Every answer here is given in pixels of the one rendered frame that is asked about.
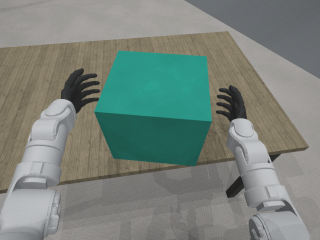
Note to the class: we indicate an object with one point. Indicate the robot left hand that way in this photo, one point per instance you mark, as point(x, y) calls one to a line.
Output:
point(73, 87)

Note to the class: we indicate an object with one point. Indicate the robot right forearm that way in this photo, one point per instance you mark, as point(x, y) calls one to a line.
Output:
point(263, 190)

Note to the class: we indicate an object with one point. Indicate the carton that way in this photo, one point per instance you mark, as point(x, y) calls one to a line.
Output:
point(155, 107)

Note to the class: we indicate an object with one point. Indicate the table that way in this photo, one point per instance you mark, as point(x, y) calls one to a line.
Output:
point(33, 76)

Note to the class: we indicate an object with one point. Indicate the robot left forearm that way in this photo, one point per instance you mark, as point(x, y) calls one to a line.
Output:
point(41, 161)

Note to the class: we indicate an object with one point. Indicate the robot left upper arm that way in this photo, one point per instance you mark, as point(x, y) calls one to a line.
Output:
point(31, 214)

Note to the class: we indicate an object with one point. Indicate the robot right upper arm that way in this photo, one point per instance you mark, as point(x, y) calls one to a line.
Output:
point(282, 225)

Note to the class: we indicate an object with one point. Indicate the robot right hand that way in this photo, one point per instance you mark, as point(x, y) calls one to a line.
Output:
point(236, 107)

